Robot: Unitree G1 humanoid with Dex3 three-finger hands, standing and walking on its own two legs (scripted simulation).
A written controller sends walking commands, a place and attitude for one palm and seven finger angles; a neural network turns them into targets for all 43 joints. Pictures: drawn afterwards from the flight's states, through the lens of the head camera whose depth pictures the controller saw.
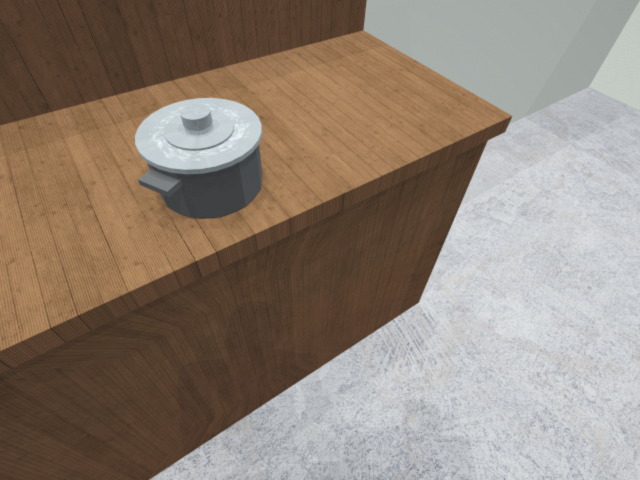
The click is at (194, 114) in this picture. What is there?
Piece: lid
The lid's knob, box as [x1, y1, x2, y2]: [180, 104, 212, 130]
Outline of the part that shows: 181,109 181,118 183,125 186,128 191,130 199,130 211,124 212,121 210,111 206,105 190,104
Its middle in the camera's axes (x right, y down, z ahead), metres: -0.18 -0.17 +0.55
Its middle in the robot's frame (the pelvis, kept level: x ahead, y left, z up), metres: +0.55 +0.22 +0.16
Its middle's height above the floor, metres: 0.93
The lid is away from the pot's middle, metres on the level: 0.00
